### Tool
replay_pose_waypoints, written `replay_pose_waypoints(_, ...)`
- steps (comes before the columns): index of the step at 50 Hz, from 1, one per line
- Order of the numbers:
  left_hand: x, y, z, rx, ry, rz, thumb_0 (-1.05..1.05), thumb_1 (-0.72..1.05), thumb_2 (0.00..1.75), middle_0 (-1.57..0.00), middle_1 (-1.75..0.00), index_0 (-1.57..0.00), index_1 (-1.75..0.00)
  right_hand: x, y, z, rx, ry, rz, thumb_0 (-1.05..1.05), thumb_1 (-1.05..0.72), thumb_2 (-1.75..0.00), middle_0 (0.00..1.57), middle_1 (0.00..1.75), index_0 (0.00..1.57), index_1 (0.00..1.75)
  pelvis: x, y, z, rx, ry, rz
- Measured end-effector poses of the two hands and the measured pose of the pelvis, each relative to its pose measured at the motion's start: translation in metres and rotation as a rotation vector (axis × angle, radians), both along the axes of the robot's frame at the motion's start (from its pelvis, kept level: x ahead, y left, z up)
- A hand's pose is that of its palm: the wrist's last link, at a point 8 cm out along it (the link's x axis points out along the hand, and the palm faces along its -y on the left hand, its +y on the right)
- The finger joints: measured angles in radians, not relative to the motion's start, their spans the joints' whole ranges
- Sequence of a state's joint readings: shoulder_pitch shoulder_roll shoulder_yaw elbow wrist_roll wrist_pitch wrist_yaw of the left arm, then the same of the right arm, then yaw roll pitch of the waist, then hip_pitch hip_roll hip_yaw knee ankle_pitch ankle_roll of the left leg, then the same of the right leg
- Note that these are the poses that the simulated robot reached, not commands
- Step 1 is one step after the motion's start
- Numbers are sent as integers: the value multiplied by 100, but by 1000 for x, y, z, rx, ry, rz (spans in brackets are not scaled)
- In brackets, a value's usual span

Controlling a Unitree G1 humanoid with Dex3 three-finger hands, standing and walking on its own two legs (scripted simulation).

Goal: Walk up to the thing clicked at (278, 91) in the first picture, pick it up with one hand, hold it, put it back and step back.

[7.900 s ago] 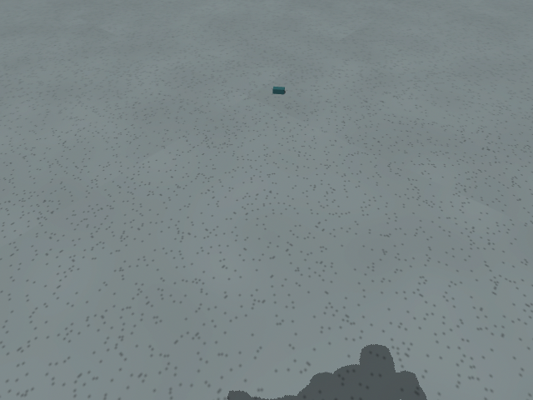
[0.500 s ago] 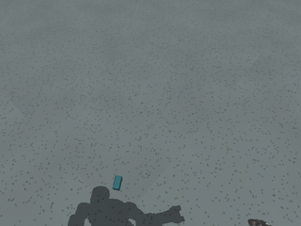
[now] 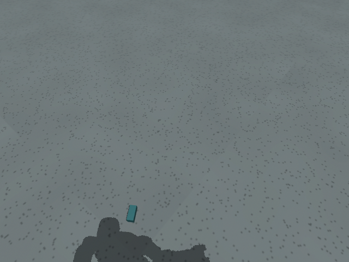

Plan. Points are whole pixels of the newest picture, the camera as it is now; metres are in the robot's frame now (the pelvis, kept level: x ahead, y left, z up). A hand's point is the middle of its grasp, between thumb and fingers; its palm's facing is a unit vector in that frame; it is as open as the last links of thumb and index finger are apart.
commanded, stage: walk up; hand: left
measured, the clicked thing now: (132, 213) +0.48 +0.24 -0.76
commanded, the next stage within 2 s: stand in 1.74 s
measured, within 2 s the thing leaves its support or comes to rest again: neither
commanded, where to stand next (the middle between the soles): +0.08 +0.01 m, yaw -1 degrees
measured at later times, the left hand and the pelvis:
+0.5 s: hand out of the picture +0.08 +0.29 -0.17, palm faces -0.01 -0.91 -0.41, open 7.4 cm; pelvis -0.02 +0.02 -0.02, yaw +1 degrees
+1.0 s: hand out of the picture +0.08 +0.28 -0.15, palm faces -0.08 -0.91 -0.40, open 7.4 cm; pelvis -0.01 +0.02 -0.01, yaw -2 degrees
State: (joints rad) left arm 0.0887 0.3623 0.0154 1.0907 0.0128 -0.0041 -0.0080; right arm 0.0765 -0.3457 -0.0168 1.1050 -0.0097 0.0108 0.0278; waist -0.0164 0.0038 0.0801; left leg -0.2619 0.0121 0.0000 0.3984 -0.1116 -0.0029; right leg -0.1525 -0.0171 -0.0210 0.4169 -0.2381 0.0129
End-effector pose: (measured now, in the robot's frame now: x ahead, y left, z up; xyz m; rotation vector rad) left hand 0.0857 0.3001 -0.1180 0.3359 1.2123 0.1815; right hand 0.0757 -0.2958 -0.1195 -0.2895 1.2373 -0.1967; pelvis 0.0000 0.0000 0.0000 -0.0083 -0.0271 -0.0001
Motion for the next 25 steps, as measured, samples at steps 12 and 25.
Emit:
replay_pose_waypoints(12, -12, -2, 2, 8, 18, 27, 1, 90, 90, -20, -30, -20, -30, 11, 1, -2, 15, -16, 14, 1, -91, -89, 21, 30, 21, 30, 3, -3, 0, -3, -4, 9)
replay_pose_waypoints(25, -9, 32, -9, 65, -34, 23, 1, 90, 90, -20, -30, -21, -30, 8, -7, -6, -52, -29, 24, 1, -91, -89, 21, 30, 21, 30, -21, 16, -19, -8, -17, 13)
